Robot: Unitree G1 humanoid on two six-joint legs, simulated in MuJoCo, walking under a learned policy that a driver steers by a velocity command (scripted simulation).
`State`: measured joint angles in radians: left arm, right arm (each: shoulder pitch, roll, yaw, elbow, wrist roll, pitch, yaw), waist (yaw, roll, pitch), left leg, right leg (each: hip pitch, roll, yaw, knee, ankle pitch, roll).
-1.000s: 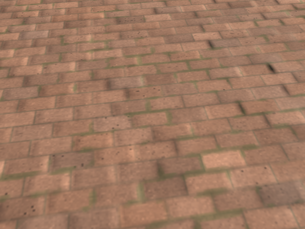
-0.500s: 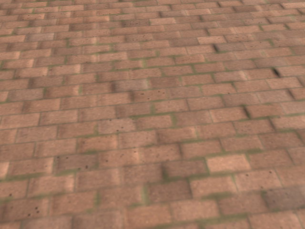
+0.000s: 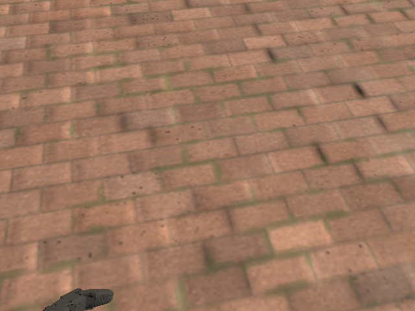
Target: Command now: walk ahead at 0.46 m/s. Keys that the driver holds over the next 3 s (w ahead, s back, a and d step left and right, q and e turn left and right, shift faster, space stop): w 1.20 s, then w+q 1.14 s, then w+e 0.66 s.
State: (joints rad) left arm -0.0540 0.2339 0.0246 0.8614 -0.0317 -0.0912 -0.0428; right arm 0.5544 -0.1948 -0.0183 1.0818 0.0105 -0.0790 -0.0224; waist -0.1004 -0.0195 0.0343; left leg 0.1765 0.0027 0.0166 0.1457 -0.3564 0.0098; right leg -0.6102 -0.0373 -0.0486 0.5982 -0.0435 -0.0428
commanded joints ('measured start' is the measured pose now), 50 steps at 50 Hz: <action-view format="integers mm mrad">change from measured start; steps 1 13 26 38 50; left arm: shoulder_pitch -18 226 466 365 5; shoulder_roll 114 93 180 97 61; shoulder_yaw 34 37 57 45 34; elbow -69 78 154 90 -27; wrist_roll -1 31 8 10 16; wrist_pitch -14 -34 7 -1 1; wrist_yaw -2 8 53 49 28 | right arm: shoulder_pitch -17 -167 -618 -341 -144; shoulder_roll -197 -99 -117 -138 -196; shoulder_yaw -46 -50 -38 -56 -68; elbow -39 -161 -325 -227 -128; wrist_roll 3 12 12 -20 0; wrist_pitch -2 -10 -27 -38 -19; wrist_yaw -6 -2 51 57 14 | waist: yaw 116 63 170 112 34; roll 158 -42 -23 95 74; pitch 51 -5 59 -73 50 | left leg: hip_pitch -106 -719 -820 -306 -224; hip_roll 254 161 88 229 199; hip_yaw -66 -90 -26 -250 -68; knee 73 999 382 21 -40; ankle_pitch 798 86 367 315 377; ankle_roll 122 32 24 208 185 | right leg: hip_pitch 168 361 641 31 -53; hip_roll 46 -173 -213 -110 -57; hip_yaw -14 252 136 120 52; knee -49 -492 -422 542 -17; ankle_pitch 9 -55 61 -221 161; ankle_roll -45 -211 -148 -12 28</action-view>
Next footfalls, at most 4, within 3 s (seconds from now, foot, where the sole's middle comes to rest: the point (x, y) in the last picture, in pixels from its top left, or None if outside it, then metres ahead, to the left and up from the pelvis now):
0.08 right None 0.23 -0.12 -0.77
0.60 left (155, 290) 0.54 0.12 -0.77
1.16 right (217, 199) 0.85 -0.11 -0.77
1.72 left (147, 145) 1.14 0.15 -0.77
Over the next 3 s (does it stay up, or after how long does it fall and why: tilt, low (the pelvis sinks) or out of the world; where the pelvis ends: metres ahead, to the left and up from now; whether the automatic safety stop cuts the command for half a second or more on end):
stays up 1.58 0.32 0.01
